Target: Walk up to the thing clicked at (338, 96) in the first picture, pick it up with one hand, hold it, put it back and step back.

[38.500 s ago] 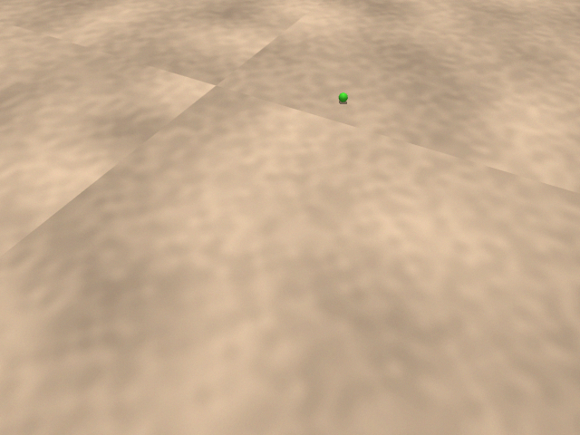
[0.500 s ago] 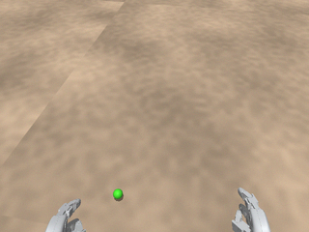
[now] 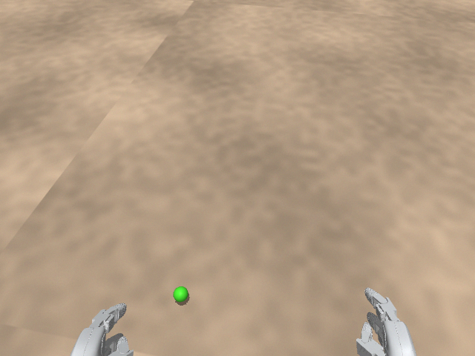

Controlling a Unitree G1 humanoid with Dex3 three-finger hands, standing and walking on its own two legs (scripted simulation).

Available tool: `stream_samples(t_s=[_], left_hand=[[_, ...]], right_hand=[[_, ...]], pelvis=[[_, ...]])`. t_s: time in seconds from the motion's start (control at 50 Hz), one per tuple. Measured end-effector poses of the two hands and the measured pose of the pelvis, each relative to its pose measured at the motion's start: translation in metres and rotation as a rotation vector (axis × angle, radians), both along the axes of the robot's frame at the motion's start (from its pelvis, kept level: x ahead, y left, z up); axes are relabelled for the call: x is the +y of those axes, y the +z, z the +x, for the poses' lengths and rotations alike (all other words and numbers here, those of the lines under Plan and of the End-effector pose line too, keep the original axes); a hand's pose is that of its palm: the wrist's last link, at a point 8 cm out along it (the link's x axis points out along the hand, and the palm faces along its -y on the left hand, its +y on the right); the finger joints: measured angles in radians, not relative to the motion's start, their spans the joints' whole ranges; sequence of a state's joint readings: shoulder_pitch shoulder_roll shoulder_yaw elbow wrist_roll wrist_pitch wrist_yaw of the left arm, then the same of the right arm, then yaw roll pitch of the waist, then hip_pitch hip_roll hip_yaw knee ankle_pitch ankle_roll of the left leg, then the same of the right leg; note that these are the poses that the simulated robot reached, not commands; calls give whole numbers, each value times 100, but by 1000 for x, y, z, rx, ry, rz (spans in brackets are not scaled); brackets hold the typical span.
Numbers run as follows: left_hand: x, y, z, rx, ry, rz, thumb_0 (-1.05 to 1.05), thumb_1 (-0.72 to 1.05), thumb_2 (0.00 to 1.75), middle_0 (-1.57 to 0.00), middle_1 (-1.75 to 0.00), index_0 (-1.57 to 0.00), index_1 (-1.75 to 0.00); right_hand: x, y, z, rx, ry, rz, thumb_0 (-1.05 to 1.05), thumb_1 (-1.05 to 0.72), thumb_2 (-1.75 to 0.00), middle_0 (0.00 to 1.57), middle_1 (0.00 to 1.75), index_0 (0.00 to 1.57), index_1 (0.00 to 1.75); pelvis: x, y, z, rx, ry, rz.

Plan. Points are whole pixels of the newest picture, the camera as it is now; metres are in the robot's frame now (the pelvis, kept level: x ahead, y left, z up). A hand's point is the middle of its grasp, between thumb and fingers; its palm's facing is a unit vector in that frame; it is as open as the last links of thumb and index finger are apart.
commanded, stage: home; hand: left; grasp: from above
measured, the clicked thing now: (180, 294) +0.48 +0.22 -0.69
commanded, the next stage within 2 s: stand in 1.44 s
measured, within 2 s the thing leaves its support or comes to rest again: neither
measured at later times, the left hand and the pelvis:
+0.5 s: hand (131, 355) +0.16 +0.18 -0.05, palm faces +0.03 -0.98 -0.21, open 7.4 cm; pelvis +0.00 +0.00 +0.00, yaw +0 degrees
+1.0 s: hand (127, 350) +0.17 +0.18 -0.05, palm faces +0.03 -0.98 -0.21, open 7.4 cm; pelvis +0.01 +0.01 +0.00, yaw +0 degrees
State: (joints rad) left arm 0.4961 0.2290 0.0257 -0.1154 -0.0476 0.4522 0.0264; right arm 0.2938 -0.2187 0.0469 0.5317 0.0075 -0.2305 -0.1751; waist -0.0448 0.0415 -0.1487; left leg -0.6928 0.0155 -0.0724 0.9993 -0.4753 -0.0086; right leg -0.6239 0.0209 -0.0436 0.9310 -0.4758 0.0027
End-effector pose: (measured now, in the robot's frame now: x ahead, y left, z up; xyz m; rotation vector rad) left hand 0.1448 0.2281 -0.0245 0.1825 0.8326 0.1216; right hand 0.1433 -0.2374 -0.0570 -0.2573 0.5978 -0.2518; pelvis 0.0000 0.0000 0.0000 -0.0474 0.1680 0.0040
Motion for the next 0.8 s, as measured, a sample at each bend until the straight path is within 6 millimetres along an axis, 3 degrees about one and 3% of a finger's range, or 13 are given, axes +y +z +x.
stream_samples(t_s=[0.18,0.8], left_hand=[[-1,0,1,0,-5,0,1,91,90,-20,-30,-21,-30],[3,0,8,-7,-8,2,1,91,90,-20,-30,-21,-30]], right_hand=[[-2,-4,-4,10,-12,3,1,-90,-90,21,30,20,30],[1,-1,9,0,-8,-6,1,-90,-90,21,30,20,30]], pelvis=[[0,-1,0,3,-4,1],[3,-2,7,13,-4,-2]])
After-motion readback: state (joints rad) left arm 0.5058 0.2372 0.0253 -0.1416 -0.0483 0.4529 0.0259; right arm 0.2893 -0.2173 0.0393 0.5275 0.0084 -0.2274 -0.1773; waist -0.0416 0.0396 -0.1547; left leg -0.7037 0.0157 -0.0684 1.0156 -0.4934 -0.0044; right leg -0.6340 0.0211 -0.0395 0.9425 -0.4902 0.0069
